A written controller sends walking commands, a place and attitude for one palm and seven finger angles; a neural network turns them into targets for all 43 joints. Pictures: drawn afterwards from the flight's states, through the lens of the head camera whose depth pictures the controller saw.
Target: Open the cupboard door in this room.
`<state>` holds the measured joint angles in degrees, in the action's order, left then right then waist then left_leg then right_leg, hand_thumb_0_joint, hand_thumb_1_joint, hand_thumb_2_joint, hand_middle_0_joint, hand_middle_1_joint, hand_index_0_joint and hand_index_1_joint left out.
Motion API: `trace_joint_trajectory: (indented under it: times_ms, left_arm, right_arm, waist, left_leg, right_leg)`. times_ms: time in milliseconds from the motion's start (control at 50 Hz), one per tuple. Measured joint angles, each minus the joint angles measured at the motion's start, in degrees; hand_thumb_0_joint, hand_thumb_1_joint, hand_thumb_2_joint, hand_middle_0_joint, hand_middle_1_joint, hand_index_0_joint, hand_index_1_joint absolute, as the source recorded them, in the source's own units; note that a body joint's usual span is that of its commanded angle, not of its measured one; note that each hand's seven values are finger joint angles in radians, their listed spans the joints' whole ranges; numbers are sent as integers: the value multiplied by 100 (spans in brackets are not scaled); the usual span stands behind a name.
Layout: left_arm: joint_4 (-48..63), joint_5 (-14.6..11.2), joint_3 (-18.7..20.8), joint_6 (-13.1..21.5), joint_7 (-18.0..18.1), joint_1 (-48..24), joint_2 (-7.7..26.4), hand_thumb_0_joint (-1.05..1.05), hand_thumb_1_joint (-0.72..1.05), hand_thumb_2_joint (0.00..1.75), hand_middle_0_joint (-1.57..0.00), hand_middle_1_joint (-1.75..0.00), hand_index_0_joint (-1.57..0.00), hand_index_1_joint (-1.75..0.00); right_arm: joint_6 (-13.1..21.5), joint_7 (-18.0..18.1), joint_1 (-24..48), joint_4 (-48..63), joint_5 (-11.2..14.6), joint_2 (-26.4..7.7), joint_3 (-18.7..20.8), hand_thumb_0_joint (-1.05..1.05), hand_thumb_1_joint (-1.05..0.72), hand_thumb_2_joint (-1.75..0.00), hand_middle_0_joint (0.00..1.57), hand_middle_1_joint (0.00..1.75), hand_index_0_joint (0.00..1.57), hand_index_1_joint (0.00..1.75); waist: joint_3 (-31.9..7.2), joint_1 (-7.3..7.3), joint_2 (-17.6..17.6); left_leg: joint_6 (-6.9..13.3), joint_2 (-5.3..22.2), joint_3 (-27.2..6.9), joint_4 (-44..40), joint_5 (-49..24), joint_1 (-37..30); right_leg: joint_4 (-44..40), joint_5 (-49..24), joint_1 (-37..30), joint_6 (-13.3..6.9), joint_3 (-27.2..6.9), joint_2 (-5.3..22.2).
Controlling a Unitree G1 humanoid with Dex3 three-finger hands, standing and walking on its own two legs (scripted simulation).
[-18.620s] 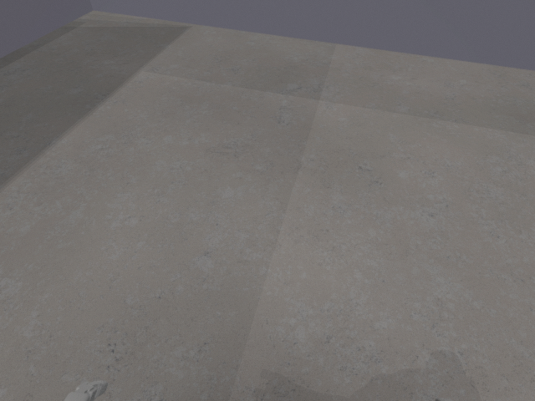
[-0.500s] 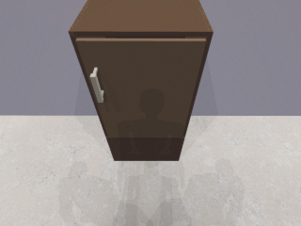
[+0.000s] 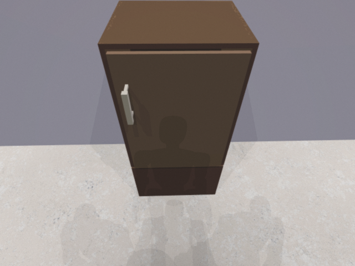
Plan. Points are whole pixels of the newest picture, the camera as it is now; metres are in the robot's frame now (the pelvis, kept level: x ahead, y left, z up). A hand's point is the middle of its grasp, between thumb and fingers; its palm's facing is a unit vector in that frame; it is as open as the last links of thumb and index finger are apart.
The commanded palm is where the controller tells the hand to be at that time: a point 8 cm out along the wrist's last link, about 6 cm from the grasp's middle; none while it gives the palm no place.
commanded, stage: shuffle to correct the standing spot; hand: left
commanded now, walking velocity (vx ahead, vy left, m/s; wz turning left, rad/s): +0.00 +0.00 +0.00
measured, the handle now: (128, 105) +0.60 +0.21 +0.00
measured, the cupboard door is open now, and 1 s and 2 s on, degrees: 0 0 0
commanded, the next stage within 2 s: come to a stop and stand still in 0.34 s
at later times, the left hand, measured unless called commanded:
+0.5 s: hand out of the picture -0.01 +0.12 -0.19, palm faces +0.15 -0.98 -0.12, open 7.4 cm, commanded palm none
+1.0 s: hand out of the picture +0.15 +0.14 -0.17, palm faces +0.09 -0.96 -0.27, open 7.4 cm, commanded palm none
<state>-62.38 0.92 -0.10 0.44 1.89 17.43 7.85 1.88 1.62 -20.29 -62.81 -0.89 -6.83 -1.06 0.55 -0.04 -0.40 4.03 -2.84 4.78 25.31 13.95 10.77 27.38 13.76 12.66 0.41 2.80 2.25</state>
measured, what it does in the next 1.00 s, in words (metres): walks ahead: left foot, then right foot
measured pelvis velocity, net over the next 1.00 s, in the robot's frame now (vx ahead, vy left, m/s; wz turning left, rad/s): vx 0.09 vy -0.06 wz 0.06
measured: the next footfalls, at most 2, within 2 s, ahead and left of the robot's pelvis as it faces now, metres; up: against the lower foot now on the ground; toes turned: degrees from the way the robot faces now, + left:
left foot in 0.52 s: +0.11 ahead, +0.07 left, +0.00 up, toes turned +9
right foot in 0.86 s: +0.17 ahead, -0.15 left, +0.00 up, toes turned -2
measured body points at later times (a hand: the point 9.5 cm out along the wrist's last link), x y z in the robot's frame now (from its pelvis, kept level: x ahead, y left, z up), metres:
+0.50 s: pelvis +0.07 -0.02 -0.01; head +0.09 +0.01 +0.44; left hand -0.02 +0.17 -0.18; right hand +0.09 -0.24 -0.16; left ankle +0.06 +0.06 -0.73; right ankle +0.01 -0.12 -0.74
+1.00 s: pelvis +0.09 -0.06 -0.01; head +0.12 -0.08 +0.44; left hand +0.14 +0.19 -0.15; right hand +0.16 -0.29 -0.18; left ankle +0.04 +0.06 -0.69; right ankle +0.13 -0.15 -0.74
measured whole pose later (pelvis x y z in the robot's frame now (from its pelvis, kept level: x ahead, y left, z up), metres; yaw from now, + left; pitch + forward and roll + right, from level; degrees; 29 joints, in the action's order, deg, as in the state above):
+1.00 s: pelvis +0.09 -0.06 -0.01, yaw +4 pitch -1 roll +1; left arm -54.8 1.7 1.8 -0.1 2.0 10.8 10.0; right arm -2.7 1.4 -10.4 -58.2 -0.8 -10.5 3.1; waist 4.9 -0.3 -1.6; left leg -0.4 -0.2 1.5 56.0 28.9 21.3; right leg 35.6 15.5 19.4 -2.9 5.5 1.5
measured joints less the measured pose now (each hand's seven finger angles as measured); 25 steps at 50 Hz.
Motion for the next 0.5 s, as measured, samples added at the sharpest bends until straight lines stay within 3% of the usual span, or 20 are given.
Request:
trace_joint_trajectory:
  times_ms: [240, 360, 440, 500]
  left_arm:
    - [-128, 103, 27, -55, -100, 332, -138, 1, 91, 90, -20, -30, -20, -30]
    - [-111, 73, 76, 119, -94, 538, -172, 1, 91, 90, -20, -30, -20, -30]
    - [-134, 90, 127, 238, -40, 680, -159, 1, 90, 90, -20, -30, -20, -30]
    - [-190, 102, 126, 232, -23, 787, -153, 1, 90, 90, -20, -30, -20, -30]
  right_arm:
    - [-95, 0, -39, -6, -21, -68, 120, 1, -91, -90, 20, 30, 20, 30]
    - [-66, -14, -74, 13, -17, -95, 146, 1, -91, -90, 20, 30, 20, 30]
    - [-79, -55, 78, 44, -19, -53, 166, 1, -91, -90, 20, 30, 20, 30]
    - [-68, -33, 283, 65, -32, -104, 190, 2, -94, -90, 20, 30, 20, 30]
  waist:
    - [-34, 9, 103]
    - [-73, -44, -2]
    - [-33, -101, 63]
    - [54, -165, 185]
  left_leg:
    - [-6, -29, -131, 299, 278, 92]
    - [-110, 143, -282, 836, 700, 261]
    - [-106, 303, -126, 1855, 1221, 718]
    - [-131, 348, 51, 1474, 974, 784]
  right_leg:
    - [412, 473, 92, -156, 66, 5]
    - [514, 683, 19, -166, 237, -151]
    - [463, 853, -171, -230, 403, -220]
    - [405, 950, -366, -185, 420, -199]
